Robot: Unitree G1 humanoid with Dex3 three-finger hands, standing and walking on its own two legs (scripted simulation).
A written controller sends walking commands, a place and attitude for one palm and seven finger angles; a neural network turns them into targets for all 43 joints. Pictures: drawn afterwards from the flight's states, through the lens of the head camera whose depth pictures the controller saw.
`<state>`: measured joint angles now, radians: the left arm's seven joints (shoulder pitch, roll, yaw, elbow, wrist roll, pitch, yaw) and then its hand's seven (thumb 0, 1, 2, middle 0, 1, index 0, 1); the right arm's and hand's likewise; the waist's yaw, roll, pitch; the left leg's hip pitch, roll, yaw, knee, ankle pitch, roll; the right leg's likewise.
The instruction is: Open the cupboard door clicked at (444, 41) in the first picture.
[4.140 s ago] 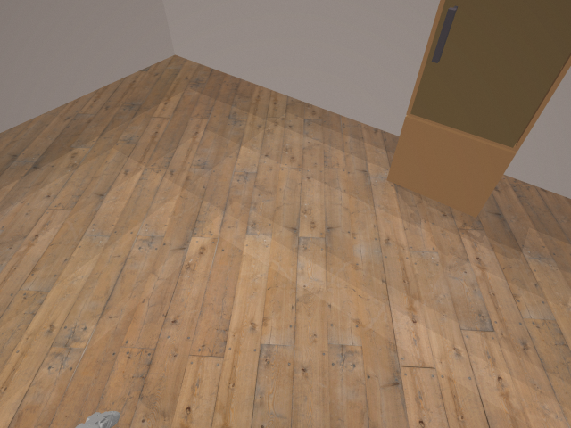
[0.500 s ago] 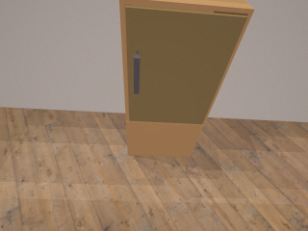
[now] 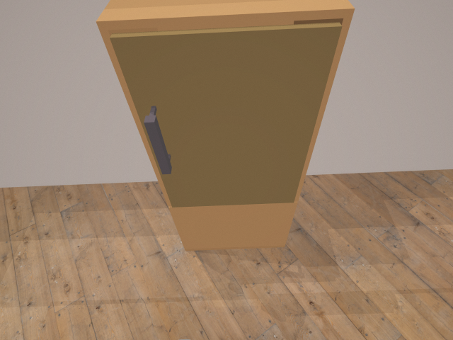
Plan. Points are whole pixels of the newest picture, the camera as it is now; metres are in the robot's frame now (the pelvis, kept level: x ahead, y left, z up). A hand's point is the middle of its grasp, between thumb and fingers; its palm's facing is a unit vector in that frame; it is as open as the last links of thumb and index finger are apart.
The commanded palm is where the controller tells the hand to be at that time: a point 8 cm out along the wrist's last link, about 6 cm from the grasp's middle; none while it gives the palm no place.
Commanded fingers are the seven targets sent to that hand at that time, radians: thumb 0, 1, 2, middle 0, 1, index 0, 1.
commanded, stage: come to a stop and stand still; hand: left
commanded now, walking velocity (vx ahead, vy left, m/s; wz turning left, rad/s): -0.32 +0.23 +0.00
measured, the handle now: (160, 141) +0.55 +0.19 +0.00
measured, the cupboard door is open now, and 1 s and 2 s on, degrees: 0 0 0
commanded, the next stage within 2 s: look again from close up in 1.78 s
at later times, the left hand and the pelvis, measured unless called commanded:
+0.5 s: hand out of the picture +0.02 +0.25 -0.18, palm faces +0.08 -0.98 -0.20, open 7.3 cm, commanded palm none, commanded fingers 0.00 0.90 0.90 -0.20 -0.30 -0.20 -0.30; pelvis +0.00 +0.06 +0.00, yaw +0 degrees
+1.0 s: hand out of the picture -0.03 +0.17 -0.15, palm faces +0.04 -0.97 -0.23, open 7.3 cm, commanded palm none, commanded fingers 0.00 0.90 0.90 -0.20 -0.30 -0.20 -0.30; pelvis -0.03 +0.00 +0.01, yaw -1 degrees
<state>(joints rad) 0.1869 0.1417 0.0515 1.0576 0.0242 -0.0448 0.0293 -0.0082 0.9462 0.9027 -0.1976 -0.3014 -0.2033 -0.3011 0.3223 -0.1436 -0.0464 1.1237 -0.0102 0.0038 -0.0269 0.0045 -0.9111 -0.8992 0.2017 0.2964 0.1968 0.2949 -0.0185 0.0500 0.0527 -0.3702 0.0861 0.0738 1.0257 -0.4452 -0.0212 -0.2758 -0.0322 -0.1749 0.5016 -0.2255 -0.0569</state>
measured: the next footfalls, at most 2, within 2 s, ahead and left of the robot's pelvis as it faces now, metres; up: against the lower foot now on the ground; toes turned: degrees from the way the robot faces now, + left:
left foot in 0.32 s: +0.07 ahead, +0.14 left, +0.00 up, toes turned +5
right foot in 0.84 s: -0.04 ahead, -0.09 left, +0.00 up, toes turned -3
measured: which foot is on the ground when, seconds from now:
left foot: up 0.00-0.30, down 0.32-0.86, up 0.88-1.00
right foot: down 0.00-0.34, up 0.36-0.82, down 0.84-1.00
